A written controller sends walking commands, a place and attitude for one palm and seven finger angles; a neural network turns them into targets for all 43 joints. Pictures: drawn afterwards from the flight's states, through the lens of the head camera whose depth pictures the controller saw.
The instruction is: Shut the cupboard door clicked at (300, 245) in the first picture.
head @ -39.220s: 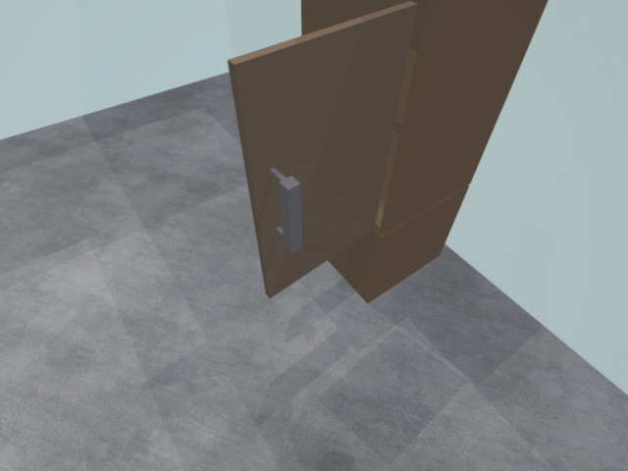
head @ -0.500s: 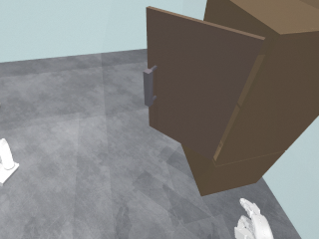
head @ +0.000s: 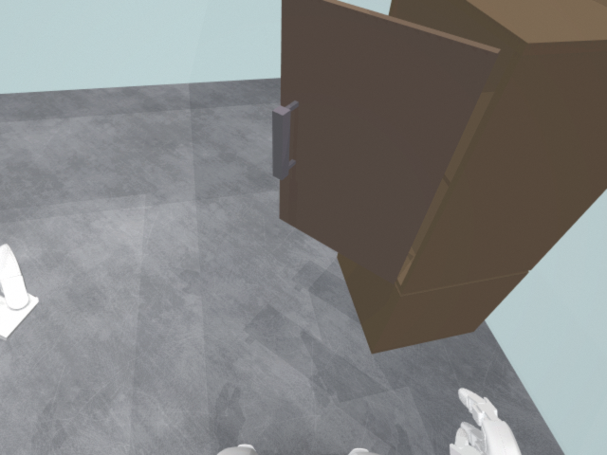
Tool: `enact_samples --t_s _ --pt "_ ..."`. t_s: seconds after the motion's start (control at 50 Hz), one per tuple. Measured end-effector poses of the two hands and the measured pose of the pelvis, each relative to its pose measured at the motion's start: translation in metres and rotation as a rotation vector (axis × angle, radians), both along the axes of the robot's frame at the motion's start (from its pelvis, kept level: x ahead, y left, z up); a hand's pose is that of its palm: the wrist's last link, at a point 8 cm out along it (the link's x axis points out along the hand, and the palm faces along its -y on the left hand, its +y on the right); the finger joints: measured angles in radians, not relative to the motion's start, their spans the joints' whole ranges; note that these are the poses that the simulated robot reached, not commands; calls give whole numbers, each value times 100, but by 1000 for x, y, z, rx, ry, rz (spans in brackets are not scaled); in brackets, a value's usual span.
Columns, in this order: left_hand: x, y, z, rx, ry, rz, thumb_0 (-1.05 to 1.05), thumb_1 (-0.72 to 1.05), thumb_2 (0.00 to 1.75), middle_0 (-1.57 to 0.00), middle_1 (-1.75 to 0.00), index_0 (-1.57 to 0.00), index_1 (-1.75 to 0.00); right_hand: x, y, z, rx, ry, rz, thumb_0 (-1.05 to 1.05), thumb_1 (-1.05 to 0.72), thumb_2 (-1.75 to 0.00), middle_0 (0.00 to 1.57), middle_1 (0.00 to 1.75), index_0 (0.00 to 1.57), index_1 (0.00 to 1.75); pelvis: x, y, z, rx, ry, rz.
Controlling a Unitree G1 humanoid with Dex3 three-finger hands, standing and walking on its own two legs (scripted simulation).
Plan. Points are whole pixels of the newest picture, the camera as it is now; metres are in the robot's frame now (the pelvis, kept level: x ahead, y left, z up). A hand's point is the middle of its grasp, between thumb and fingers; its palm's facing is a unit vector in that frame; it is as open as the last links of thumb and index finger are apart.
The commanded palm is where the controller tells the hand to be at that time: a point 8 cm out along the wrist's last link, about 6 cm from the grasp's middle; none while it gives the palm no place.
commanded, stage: step back with the hand held close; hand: left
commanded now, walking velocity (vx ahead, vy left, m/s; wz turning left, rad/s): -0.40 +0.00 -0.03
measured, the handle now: (287, 140) +0.74 +0.07 -0.02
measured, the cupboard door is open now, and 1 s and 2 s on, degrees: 42 42 42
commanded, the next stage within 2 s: stop stepping back and stand still in 0.48 s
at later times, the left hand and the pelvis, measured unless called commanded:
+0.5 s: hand (14, 392) +0.14 +0.23 +0.19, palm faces +0.27 -0.82 -0.50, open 7.4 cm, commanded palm +0.08 +0.28 +0.20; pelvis -0.08 -0.01 +0.01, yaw -4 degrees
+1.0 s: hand out of the picture +0.01 +0.31 +0.19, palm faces +0.49 -0.82 -0.28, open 7.4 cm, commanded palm -0.06 +0.33 +0.20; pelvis -0.22 +0.04 +0.01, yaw -3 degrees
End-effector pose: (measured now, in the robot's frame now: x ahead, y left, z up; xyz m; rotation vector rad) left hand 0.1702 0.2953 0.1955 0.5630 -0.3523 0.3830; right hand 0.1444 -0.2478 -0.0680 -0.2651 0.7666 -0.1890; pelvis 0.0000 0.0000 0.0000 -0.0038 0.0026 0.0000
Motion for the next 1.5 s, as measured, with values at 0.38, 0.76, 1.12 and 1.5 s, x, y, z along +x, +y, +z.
enact_samples --t_s 0.38,0.76,1.12,1.5 --pt "-46 -13 -2 -62 31 -24 1 90 89 -20 -30 -21 -30 -17 24 7 59 -62 76 2 -90 -90 21 30 20 30 -68 -11 11 -49 72 -50" --pt "-163 15 -2 -66 118 -55 1 89 89 -21 -30 -21 -30 -167 3 42 -55 -84 -51 2 -90 -90 20 30 20 29 -164 11 19 -38 16 -39" --pt "-223 29 11 -89 59 -73 1 90 89 -20 -30 -20 -30 -298 68 18 84 5 -101 2 -90 -90 21 30 20 30 -237 36 30 -47 -37 -81" --pt "-246 52 -3 -120 -21 22 1 89 89 -21 -30 -21 -30 -275 29 8 -82 9 -83 2 -90 -90 20 30 20 29 -240 54 7 -3 -45 -27"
